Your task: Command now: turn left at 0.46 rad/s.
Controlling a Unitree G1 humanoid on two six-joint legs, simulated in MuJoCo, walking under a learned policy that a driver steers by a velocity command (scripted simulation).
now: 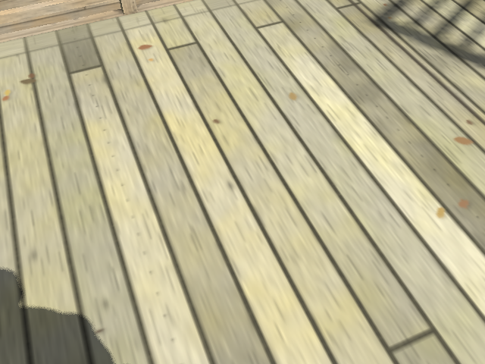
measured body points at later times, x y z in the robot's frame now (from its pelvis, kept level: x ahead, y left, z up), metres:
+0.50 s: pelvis +0.08 +0.02 +0.00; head +0.10 +0.03 +0.45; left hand +0.18 +0.32 -0.09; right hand +0.17 -0.26 -0.11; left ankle -0.03 +0.09 -0.74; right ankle +0.20 -0.08 -0.71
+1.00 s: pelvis +0.30 +0.09 +0.00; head +0.33 +0.11 +0.44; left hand +0.13 +0.30 -0.14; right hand +0.59 +0.00 -0.10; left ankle +0.37 +0.24 -0.72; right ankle +0.22 -0.07 -0.74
